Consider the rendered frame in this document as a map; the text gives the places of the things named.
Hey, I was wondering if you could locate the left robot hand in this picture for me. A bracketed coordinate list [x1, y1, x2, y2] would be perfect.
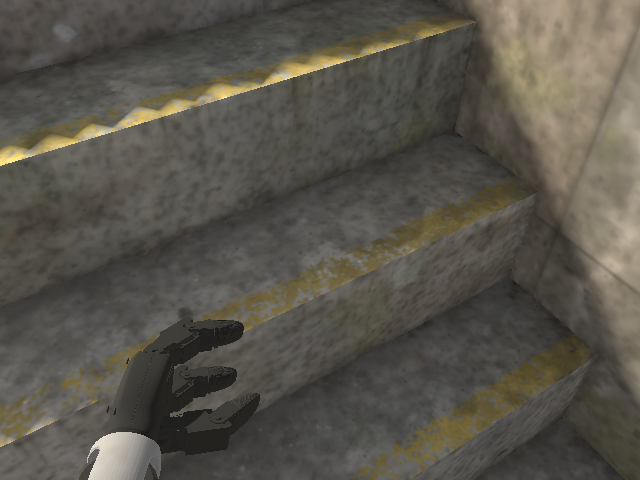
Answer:
[106, 317, 260, 456]

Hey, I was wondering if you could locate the robot left forearm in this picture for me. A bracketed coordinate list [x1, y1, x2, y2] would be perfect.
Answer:
[74, 432, 161, 480]

